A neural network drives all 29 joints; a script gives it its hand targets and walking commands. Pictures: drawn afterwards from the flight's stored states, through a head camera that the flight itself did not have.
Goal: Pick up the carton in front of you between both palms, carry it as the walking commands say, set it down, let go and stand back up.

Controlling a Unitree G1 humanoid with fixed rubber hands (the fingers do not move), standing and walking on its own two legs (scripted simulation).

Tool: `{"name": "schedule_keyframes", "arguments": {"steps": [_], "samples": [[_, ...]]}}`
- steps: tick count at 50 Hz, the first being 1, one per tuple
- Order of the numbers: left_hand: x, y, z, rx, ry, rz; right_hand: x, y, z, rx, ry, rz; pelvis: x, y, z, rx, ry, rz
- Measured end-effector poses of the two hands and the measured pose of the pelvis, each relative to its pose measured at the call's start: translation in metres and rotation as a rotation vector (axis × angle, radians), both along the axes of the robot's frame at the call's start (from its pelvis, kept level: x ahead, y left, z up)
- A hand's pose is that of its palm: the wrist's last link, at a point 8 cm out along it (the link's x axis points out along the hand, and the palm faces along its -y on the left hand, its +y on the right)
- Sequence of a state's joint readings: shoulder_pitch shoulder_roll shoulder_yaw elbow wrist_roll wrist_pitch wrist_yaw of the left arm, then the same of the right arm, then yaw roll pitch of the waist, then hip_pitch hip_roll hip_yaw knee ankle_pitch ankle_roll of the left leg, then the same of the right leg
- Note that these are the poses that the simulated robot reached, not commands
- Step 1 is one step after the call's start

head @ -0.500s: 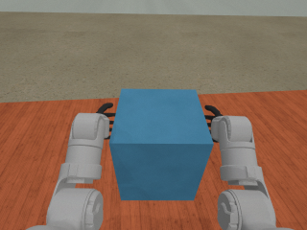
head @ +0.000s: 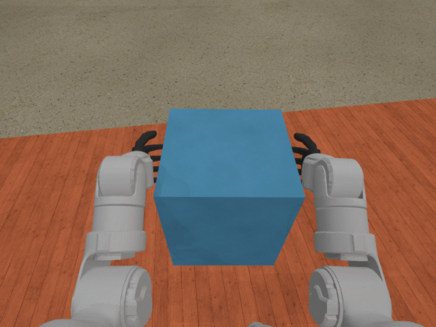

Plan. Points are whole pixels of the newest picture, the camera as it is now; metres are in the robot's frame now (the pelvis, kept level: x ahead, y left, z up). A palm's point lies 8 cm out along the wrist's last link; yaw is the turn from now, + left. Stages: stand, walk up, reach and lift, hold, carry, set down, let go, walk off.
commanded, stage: carry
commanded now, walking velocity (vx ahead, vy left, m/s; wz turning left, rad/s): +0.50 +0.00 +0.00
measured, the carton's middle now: (224, 191) +0.36 -0.01 +0.04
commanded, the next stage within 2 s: none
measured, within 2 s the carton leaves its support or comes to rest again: neither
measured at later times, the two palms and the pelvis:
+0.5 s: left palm (148, 81) +0.65 +0.18 +0.10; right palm (268, 78) +0.65 -0.12 +0.11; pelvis +0.29 +0.02 -0.02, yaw -2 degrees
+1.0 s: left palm (176, 31) +0.94 +0.13 +0.10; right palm (268, 34) +0.94 -0.17 +0.09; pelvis +0.58 +0.00 -0.04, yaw +0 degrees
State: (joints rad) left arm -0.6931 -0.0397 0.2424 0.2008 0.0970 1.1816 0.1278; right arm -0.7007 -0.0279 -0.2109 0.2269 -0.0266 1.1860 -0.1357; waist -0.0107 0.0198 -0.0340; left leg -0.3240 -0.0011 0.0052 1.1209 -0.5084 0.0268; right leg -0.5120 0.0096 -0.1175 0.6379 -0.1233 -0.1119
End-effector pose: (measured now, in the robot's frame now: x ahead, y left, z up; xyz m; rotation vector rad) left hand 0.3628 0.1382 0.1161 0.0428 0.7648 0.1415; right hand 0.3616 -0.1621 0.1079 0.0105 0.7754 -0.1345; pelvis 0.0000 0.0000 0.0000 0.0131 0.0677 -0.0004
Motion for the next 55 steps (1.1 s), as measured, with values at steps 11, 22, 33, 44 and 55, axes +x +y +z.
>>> {"name": "schedule_keyframes", "arguments": {"steps": [11,22,33,44,55], "samples": [[0.092,0.009,-0.006,-0.019,-0.010,0.064,0.109,0.010,-0.002,0.003,-0.011,0.041,0.100,-0.013,0.016,0.008,0.026,-0.006],[0.247,0.035,0.005,-0.036,-0.104,0.025,0.255,0.035,0.017,-0.025,-0.105,0.014,0.254,0.014,-0.015,-0.038,0.010,-0.035],[0.367,0.026,-0.033,-0.038,0.045,-0.071,0.343,0.027,-0.023,-0.054,0.044,-0.056,0.359,0.035,-0.008,-0.042,0.016,-0.028],[0.500,0.010,-0.009,-0.059,-0.080,-0.038,0.482,0.011,0.002,-0.037,-0.081,-0.061,0.490,0.019,-0.012,-0.020,0.030,-0.010],[0.618,0.002,-0.050,0.004,0.033,0.034,0.630,0.002,-0.047,-0.019,0.032,0.052,0.630,-0.015,-0.039,0.007,-0.003,0.006]]}}
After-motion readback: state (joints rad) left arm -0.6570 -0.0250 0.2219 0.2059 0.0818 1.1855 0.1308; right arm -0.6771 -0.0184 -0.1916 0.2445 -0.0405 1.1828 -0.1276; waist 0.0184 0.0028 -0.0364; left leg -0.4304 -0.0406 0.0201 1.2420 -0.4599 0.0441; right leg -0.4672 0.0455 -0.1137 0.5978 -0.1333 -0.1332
